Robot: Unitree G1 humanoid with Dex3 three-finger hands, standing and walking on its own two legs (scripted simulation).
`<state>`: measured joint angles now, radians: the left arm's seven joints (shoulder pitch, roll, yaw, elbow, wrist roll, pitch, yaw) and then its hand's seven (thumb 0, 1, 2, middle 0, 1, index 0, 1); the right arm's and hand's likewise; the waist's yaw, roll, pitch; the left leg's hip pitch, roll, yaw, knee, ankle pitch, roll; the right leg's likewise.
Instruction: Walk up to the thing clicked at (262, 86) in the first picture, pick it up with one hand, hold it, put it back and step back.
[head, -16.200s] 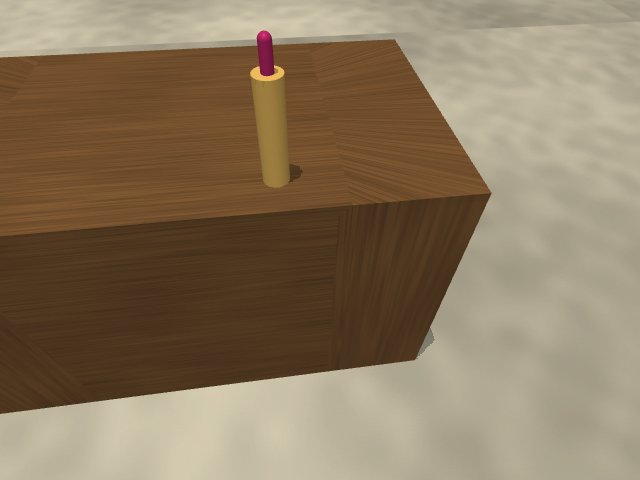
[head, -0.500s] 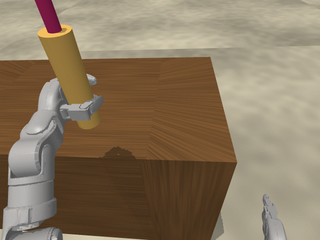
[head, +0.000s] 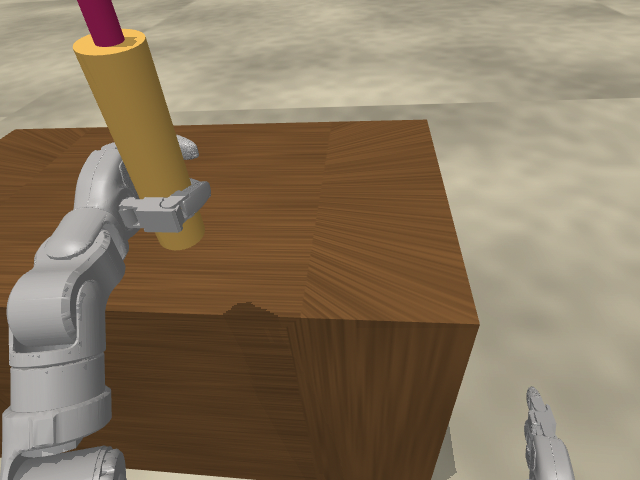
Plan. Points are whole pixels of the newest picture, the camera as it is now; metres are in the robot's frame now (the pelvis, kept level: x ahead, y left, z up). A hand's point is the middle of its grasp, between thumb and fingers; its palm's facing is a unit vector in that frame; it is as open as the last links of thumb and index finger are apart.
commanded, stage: hold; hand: left
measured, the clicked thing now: (142, 128) +0.33 +0.16 +0.33
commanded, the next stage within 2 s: crouch in 1.94 s
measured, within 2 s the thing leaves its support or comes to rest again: neither
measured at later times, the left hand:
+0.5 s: hand (169, 205) +0.32 +0.16 +0.25, palm faces +0.11 -0.99 -0.05, open 7.1 cm
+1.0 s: hand (180, 196) +0.34 +0.16 +0.25, palm faces +0.09 -1.00 -0.03, open 7.1 cm
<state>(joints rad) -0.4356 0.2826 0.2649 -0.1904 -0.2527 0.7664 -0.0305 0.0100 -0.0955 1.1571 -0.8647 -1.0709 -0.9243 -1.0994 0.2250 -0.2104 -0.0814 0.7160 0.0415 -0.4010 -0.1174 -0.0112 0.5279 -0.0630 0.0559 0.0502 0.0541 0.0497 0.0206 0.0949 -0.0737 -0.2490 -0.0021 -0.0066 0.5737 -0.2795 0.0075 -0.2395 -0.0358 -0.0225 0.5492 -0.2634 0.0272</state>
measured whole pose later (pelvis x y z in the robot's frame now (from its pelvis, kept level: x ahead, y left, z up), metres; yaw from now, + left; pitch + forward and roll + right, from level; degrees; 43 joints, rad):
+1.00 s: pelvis +0.00 +0.00 +0.00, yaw +0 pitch -2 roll +0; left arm -0.42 0.28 0.27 -0.18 -0.25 0.77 -0.02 0.01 -0.09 1.15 -0.86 -1.07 -0.92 -1.10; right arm 0.22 -0.21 -0.09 0.72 0.05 -0.41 -0.12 -0.01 0.53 -0.06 0.06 0.05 0.05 0.05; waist 0.01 0.09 -0.07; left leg -0.26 0.00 0.00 0.58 -0.28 0.00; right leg -0.25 -0.03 -0.02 0.56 -0.27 0.02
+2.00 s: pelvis +0.00 -0.01 +0.00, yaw +0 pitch -2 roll +0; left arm -0.33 0.30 0.29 -0.28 -0.25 0.74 -0.04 0.01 -0.09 1.15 -0.86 -1.07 -0.92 -1.10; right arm 0.22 -0.21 -0.08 0.74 0.04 -0.41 -0.13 -0.01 0.53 -0.07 0.05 0.05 0.05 0.05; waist 0.03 0.10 -0.06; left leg -0.27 0.01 -0.01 0.59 -0.28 0.00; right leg -0.26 -0.03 -0.02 0.57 -0.27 0.02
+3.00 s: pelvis +0.01 +0.00 +0.00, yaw +0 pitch +2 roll -1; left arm -0.52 0.30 0.23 0.42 -0.19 0.27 -0.05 0.01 -0.07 1.14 -0.86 -1.04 -0.92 -1.08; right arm 0.18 -0.21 -0.05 0.75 0.01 -0.40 -0.10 -0.01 0.56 -0.05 0.06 0.05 0.06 0.05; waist -0.04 0.04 -0.06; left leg -0.32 0.00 0.00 0.59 -0.30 0.01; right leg -0.31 -0.03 -0.02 0.55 -0.27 0.03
